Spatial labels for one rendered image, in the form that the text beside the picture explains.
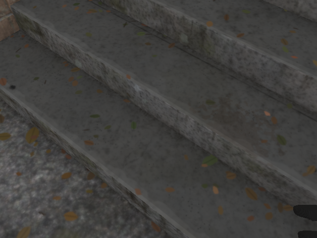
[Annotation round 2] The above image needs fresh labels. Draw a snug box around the right robot hand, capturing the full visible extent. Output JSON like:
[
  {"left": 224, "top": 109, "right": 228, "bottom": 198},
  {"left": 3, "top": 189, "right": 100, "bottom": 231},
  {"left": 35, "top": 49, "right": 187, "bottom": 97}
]
[{"left": 293, "top": 204, "right": 317, "bottom": 238}]

